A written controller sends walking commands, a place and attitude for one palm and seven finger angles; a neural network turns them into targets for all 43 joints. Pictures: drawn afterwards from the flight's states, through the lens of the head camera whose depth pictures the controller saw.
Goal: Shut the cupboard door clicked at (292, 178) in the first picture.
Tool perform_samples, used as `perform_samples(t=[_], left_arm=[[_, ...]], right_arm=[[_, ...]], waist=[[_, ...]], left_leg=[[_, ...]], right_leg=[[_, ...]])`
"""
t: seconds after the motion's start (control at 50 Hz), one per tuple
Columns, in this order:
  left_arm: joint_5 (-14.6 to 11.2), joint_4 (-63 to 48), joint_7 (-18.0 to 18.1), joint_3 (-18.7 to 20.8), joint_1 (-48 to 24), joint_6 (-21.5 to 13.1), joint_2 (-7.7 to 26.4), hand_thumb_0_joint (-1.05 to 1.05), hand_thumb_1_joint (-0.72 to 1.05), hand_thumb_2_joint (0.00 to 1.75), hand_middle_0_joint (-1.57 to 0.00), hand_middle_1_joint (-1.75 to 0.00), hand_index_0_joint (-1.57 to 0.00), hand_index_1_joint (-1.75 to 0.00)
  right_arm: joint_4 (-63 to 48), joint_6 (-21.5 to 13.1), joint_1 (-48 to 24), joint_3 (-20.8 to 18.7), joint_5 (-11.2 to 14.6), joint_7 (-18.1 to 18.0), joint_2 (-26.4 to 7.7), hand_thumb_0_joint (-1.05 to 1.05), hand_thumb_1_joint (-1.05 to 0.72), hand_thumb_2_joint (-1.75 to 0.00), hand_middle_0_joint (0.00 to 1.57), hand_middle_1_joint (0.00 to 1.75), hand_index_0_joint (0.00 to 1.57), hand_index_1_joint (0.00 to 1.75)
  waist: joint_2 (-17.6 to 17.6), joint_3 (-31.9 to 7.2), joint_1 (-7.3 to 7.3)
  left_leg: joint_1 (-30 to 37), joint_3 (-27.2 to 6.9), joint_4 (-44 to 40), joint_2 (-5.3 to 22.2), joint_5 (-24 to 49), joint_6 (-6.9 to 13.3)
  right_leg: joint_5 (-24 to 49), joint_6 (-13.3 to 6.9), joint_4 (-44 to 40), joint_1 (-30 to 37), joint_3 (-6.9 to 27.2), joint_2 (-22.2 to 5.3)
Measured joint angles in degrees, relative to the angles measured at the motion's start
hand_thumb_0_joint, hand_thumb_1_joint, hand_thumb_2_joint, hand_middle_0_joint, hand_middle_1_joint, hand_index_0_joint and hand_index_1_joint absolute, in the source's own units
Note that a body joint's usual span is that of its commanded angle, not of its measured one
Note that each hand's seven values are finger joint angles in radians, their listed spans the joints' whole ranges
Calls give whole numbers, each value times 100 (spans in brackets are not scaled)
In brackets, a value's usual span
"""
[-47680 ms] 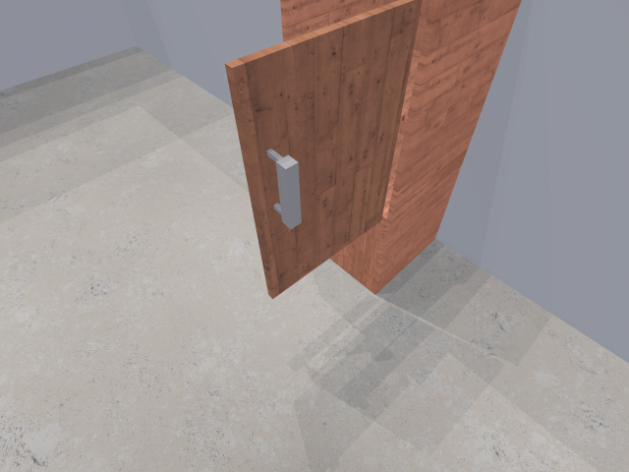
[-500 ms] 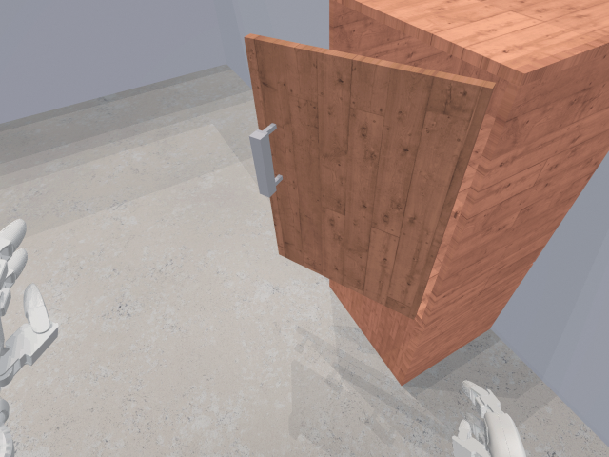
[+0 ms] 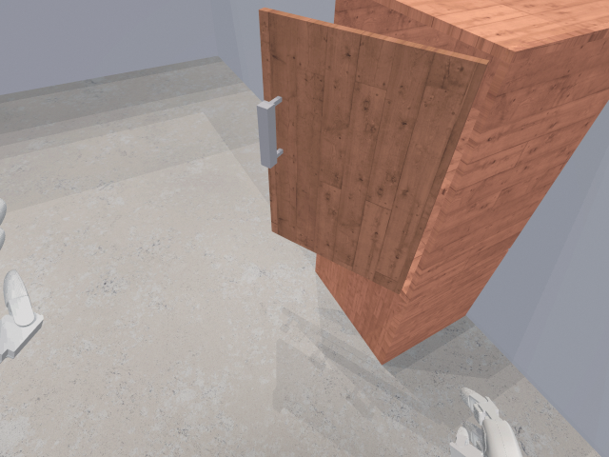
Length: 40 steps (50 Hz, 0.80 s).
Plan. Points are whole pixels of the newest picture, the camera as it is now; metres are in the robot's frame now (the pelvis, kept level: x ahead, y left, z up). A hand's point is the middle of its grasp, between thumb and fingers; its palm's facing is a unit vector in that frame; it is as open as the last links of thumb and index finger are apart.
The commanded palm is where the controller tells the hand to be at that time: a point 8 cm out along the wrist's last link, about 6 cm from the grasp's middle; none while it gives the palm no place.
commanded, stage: step back with the hand held close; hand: left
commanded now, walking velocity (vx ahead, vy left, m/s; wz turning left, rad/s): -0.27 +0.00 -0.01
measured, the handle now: (273, 131) +0.74 +0.12 +0.04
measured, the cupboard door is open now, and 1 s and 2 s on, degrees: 29 29 29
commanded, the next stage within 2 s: stop stepping back and stand still in 0.54 s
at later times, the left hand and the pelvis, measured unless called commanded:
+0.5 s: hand out of the picture +0.08 +0.26 +0.19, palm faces +0.54 -0.72 -0.44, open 7.4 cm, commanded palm -0.01 +0.30 +0.20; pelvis -0.11 -0.02 -0.01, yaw +8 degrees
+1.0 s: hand out of the picture -0.05 +0.26 +0.20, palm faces +0.53 -0.77 -0.36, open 7.4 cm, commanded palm -0.11 +0.30 +0.20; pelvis -0.23 -0.01 +0.02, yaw +4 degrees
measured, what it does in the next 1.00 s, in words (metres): walks backwards: right foot, then left foot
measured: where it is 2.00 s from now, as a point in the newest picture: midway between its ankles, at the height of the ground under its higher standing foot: outside the picture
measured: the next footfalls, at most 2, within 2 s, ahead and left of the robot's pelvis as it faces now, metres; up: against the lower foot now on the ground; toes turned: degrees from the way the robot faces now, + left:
right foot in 0.58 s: -0.09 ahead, -0.15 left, +0.00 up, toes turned +11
left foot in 0.80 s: -0.16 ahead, +0.13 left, +0.00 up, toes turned +11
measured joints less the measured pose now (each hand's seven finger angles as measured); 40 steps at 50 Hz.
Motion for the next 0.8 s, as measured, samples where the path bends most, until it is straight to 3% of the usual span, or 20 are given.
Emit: perform_samples(t=[0.1,0.22,0.36,0.42,0.46,0.5,0.54,0.58,0.6,0.64,0.7,0.74,0.78,0.8], left_arm=[[49,-315,53,-1,-44,-143,-2,2,89,90,-21,-30,-21,-31],[60,-445,134,269,-99,-397,293,1,89,90,-21,-30,-21,-31],[-91,-307,245,235,22,-329,222,1,89,90,-21,-30,-21,-31],[-100,-288,267,116,-28,-261,139,1,89,90,-21,-30,-21,-31],[-84,-310,230,78,-184,-187,216,1,89,90,-21,-30,-21,-31],[-121,-480,164,116,-364,-147,416,1,89,90,-21,-30,-21,-31],[-162,-692,145,259,-388,-261,614,2,89,90,-21,-30,-21,-31],[-229,-851,175,514,-168,-368,757,1,89,90,-21,-30,-21,-31],[-226,-871,178,567,-81,-417,680,1,89,90,-21,-30,-21,-31],[-125,-778,181,410,67,-417,434,1,89,90,-21,-30,-21,-31],[-106,-660,145,191,291,-172,205,1,89,90,-21,-30,-21,-31],[-135,-529,162,188,282,-110,179,1,89,90,-21,-30,-21,-31],[-147,-305,208,107,-12,-45,134,1,89,90,-21,-30,-21,-31],[-150,-206,236,28,-224,-14,81,1,89,90,-21,-30,-21,-31]], right_arm=[[89,-127,121,-5,-54,3,-21,1,-90,-89,20,30,20,30],[122,-267,242,-76,-61,24,-39,1,-90,-89,20,30,20,30],[313,-160,44,-177,-50,119,-149,1,-90,-89,20,30,20,30],[271,-163,-28,-153,-39,64,-136,1,-90,-89,20,30,20,30],[234,-248,-6,-176,-64,3,-36,1,-90,-89,20,30,20,30],[324,-363,58,-214,-95,7,146,1,-90,-89,20,30,20,30],[434,-452,125,-223,-54,94,295,1,-90,-89,20,30,20,30],[439,-471,124,-210,8,165,372,1,-90,-89,20,30,20,30],[481,-464,17,-226,23,189,332,1,-90,-89,20,30,20,30],[715,-395,-168,-269,-103,203,170,1,-90,-89,20,30,20,30],[882,-275,-192,-238,-93,162,107,1,-90,-89,20,30,20,30],[745,-283,-145,-129,-69,107,170,1,-90,-89,20,30,20,30],[523,-382,-95,-37,-50,37,133,1,-90,-89,20,30,20,30],[374,-459,-69,-23,-45,1,38,1,-90,-89,20,30,20,30]], waist=[[-116,79,-19],[-112,119,-161],[-81,139,-74],[-7,213,-110],[165,303,-259],[216,304,-359],[123,171,-368],[-90,-54,-297],[-63,-25,-206],[87,57,-20],[-82,-98,397],[-346,-204,527],[-394,-274,485],[-248,-311,415]], left_leg=[[-228,-2,138,62,-97,-29],[-476,51,304,121,-263,-34],[-673,213,290,27,-604,-26],[-790,242,167,125,-377,88],[-888,177,-11,371,307,156],[-984,193,-246,636,1112,113],[-1132,382,-334,826,1396,-33],[-1434,696,-137,834,1095,-185],[-1576,708,157,823,561,-287],[-1719,460,1319,576,-347,-422],[-1383,442,2180,140,-697,-446],[-807,535,1668,24,-594,-353],[-16,485,451,55,-276,-257],[370,403,-209,186,-178,-205]], right_leg=[[99,-70,65,-159,-79,3],[159,-109,218,-320,-8,54],[395,-102,66,-529,160,-34],[-493,-92,337,-731,200,82],[-991,-47,1402,-824,159,381],[-1414,-54,2294,-645,26,629],[-1740,-132,2200,-137,-133,666],[-1999,-348,1294,436,-128,468],[-1861,-363,1253,377,-91,442],[-1605,-297,1237,372,-40,393],[-1035,-135,605,456,330,197],[-715,-86,235,423,549,73],[-530,-22,73,342,545,42],[-509,-1,123,242,438,109]])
